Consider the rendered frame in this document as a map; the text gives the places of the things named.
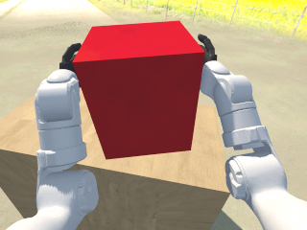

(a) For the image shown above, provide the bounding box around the robot left hand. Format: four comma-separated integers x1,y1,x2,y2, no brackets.
59,43,82,87

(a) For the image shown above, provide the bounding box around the left robot forearm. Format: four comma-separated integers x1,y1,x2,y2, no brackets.
34,69,87,210

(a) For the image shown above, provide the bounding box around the pedestal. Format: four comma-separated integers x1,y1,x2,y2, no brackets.
0,88,230,230

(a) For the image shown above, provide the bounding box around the robot left upper arm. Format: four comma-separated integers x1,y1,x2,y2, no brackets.
6,169,99,230

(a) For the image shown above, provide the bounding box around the right robot forearm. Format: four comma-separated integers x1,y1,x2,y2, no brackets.
200,60,288,188

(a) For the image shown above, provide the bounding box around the robot right upper arm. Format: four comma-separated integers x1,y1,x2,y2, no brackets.
224,150,307,230

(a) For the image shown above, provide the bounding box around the robot right hand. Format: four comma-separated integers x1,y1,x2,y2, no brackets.
198,34,217,65

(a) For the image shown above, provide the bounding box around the carton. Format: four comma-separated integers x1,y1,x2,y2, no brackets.
72,20,205,160

